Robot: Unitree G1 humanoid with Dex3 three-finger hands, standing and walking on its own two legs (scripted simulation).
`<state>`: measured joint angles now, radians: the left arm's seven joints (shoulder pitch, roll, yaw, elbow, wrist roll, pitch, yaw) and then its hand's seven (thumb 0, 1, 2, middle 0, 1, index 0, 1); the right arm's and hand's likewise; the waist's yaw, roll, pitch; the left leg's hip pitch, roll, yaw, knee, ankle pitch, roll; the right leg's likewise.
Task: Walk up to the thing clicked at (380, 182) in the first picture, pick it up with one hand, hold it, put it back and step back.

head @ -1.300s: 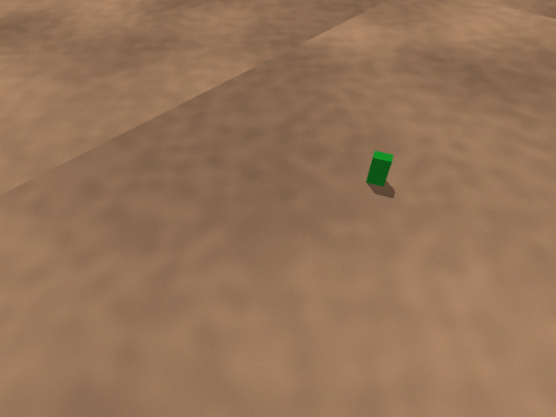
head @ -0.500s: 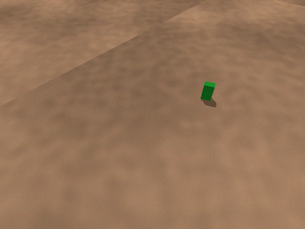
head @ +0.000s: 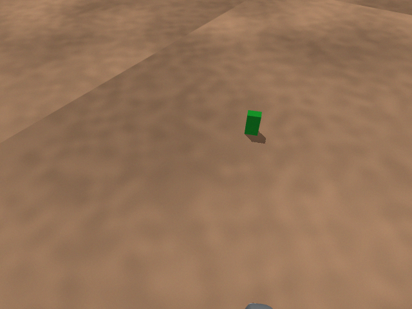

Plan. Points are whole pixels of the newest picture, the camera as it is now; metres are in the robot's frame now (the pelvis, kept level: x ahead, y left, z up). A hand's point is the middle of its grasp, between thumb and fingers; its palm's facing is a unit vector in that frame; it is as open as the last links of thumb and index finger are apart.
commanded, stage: walk up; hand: left
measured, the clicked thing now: (252, 123) +1.35 -0.28 -0.69
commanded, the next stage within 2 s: none
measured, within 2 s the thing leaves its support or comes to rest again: neither
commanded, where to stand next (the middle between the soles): +0.94 -0.31 m, yaw -20 degrees
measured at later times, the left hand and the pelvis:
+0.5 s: hand (148, 266) +0.24 +0.16 -0.15, palm faces -0.16 -0.94 -0.31, open 7.4 cm; pelvis +0.19 -0.10 -0.01, yaw -11 degrees
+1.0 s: hand (199, 144) +0.63 +0.06 -0.14, palm faces -0.40 -0.84 -0.37, open 7.4 cm; pelvis +0.42 -0.16 -0.02, yaw -18 degrees
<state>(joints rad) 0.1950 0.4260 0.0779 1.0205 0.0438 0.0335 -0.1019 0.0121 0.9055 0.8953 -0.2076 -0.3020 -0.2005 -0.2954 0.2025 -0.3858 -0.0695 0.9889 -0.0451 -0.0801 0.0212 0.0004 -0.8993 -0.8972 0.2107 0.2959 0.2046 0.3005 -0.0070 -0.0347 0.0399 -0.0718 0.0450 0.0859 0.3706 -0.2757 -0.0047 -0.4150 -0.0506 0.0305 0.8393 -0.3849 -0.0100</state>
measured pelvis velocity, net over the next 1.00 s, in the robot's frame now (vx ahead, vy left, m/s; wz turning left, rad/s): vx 0.42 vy -0.16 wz -0.32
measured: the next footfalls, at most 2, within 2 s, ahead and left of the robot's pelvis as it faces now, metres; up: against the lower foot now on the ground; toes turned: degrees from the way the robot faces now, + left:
right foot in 0.14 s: +0.17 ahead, -0.22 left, +0.00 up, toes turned -10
left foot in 0.56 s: +0.39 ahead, +0.01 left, +0.00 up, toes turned -7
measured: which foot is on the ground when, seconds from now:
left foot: down 0.00-0.18, up 0.20-0.54, down 0.56-1.00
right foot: up 0.00-0.12, down 0.14-0.60, up 0.62-0.98, down 1.00-1.00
